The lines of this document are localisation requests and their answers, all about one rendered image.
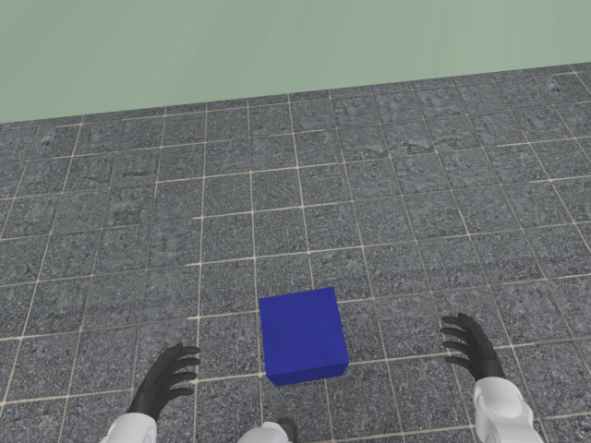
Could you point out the robot left foot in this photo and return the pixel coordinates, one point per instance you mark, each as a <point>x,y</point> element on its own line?
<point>289,428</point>

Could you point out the left robot hand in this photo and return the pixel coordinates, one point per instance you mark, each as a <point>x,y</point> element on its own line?
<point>154,393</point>

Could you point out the robot right forearm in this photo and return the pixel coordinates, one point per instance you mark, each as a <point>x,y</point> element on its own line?
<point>501,414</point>

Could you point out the robot left shin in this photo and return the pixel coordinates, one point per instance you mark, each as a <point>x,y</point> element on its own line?
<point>275,426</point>

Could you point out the carton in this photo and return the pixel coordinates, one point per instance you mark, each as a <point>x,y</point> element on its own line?
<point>302,335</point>

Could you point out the robot left forearm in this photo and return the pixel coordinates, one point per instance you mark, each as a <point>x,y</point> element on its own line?
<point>132,428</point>

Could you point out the right robot hand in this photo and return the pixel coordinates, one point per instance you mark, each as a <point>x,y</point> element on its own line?
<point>484,361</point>

